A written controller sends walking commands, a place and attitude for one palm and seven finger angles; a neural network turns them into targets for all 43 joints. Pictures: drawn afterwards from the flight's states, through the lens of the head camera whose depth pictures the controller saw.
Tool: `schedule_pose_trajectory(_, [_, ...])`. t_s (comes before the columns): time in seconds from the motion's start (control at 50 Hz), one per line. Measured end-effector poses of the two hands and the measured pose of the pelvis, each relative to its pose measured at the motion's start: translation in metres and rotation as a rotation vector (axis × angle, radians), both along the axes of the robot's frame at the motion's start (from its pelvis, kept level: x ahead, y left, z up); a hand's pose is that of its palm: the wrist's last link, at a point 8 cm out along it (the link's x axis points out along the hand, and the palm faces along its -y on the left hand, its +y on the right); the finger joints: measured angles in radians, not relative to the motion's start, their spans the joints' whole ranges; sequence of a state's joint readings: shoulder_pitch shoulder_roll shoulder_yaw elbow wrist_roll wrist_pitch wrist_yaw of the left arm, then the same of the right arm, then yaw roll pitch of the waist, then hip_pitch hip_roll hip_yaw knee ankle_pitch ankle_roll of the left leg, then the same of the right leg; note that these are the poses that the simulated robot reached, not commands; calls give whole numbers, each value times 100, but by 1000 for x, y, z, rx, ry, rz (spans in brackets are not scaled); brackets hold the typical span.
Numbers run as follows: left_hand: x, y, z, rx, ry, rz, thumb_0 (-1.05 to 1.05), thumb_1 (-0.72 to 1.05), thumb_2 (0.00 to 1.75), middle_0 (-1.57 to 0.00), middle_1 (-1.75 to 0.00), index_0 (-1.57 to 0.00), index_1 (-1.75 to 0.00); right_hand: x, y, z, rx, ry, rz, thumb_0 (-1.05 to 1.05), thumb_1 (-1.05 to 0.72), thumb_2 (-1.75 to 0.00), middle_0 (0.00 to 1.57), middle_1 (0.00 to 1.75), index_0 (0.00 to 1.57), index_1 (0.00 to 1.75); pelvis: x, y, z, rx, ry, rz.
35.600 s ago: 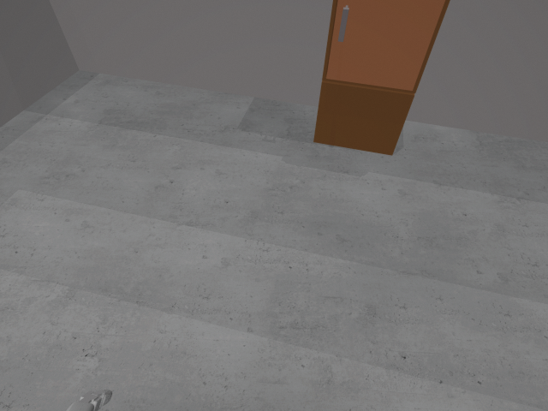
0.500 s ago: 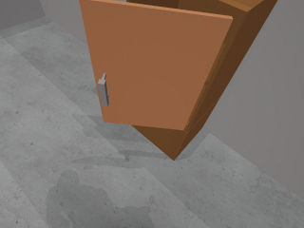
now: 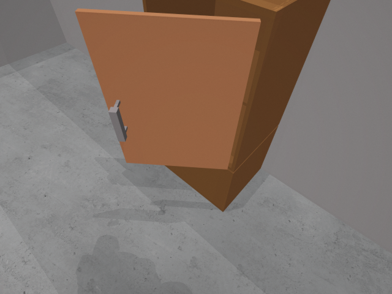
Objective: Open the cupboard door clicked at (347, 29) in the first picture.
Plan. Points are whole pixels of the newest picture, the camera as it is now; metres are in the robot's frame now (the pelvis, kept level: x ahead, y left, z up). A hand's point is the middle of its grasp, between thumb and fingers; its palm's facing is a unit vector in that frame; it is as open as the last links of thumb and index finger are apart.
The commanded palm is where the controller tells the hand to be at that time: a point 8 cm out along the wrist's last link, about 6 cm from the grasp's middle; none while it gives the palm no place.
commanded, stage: come to a stop and stand still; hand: left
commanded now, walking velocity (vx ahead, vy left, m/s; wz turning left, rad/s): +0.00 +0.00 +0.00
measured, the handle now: (120, 120) +0.62 +0.27 -0.07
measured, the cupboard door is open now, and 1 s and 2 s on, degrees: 38 38 38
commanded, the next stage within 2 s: look again from close up in 0.26 s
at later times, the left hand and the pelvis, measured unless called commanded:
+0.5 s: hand out of the picture +0.00 +0.17 -0.18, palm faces -0.01 -0.98 -0.17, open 7.4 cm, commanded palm none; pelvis +0.00 +0.01 +0.00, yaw -1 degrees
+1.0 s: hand out of the picture +0.00 +0.24 -0.17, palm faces -0.03 -0.97 -0.23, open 7.4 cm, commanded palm none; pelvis -0.02 +0.04 +0.00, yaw -2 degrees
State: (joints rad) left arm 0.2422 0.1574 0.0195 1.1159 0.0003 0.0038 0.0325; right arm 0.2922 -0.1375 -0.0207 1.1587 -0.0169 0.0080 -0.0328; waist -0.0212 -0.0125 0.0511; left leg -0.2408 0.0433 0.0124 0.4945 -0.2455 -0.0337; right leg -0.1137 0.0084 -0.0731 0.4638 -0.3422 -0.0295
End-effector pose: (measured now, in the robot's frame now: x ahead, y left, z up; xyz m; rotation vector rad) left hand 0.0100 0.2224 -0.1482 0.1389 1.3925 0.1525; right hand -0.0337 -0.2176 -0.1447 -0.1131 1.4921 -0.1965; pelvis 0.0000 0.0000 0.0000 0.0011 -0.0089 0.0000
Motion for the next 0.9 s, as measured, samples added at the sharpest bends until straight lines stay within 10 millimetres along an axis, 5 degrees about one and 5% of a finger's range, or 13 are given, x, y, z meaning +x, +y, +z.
schedule_pose_trajectory(0.42, [-20,-17,1,-20,21,2,1,91,89,-20,-30,-20,-29,46,-9,2,-16,-101,41,1,-92,-90,20,30,20,30,4,1,1,-16,1,-19])
schedule_pose_trajectory(0.62, [-3,26,-1,19,-50,-30,1,91,89,-20,-30,-20,-29,61,15,-1,-31,-224,50,1,-93,-90,20,30,20,30,-2,28,-6,-15,-20,-27])
schedule_pose_trajectory(0.9, [-4,63,7,47,-57,-67,1,91,89,-20,-30,-20,-29,34,31,6,-18,-176,66,1,-92,-90,20,30,20,30,-18,44,-1,-1,2,-32])
